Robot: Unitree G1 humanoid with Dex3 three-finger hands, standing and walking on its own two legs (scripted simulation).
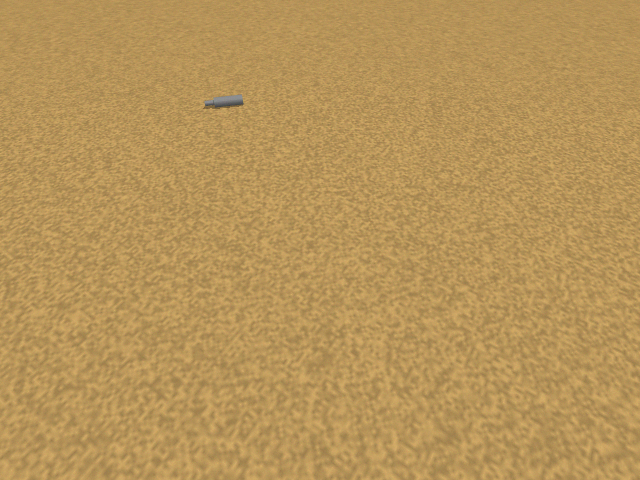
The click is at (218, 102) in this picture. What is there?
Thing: lying bottle
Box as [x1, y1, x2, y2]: [205, 95, 242, 106]
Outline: 241,95 213,97 212,100 205,101 205,105 214,104 215,106 242,104
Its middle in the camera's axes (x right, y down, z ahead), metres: -0.57 -0.80 +2.37
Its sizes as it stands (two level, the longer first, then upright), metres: 0.224 0.057 0.057
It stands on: the floor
